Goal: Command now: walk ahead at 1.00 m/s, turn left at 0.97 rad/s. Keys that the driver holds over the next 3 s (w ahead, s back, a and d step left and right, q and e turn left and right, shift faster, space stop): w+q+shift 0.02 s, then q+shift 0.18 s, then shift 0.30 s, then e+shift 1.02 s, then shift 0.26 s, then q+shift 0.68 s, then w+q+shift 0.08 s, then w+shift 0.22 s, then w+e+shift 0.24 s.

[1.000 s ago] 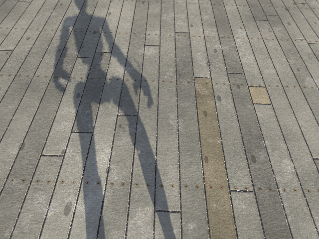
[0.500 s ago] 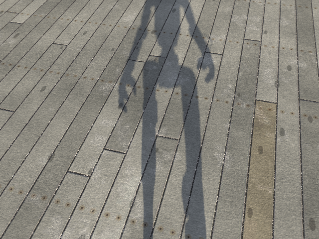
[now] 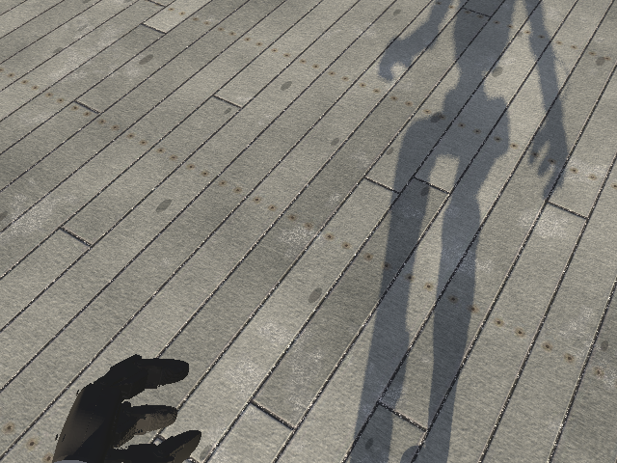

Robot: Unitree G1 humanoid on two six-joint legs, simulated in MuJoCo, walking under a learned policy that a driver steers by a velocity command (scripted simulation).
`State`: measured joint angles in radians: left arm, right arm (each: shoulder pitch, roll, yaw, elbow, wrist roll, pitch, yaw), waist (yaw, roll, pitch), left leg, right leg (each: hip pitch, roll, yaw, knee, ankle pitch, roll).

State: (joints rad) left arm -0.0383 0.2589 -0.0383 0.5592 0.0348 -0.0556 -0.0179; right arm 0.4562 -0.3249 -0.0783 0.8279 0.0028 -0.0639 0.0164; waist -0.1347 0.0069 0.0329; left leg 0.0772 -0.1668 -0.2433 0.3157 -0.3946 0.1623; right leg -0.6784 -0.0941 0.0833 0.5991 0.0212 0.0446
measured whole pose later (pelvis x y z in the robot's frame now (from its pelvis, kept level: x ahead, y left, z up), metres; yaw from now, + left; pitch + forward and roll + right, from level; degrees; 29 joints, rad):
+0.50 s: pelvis +0.32 -0.02 -0.01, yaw +22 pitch +1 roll -2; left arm 0.22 0.34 0.06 0.79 -0.02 -0.06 0.01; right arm 0.00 -0.32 -0.04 0.56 -0.02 -0.01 0.03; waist 0.07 0.00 0.12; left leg -0.51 -0.03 -0.01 0.59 -0.08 0.09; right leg -0.21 -0.04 -0.11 0.92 -0.57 0.03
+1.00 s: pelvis +0.41 -0.06 +0.01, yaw +4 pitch +2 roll +3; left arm 0.26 0.31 0.07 0.72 0.00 0.01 0.00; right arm 0.04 -0.30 -0.09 0.72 -0.01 0.03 -0.06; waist 0.03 0.02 0.06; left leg -0.54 -0.01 -0.02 1.07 -0.46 -0.04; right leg -0.33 0.01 0.02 0.59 -0.29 -0.04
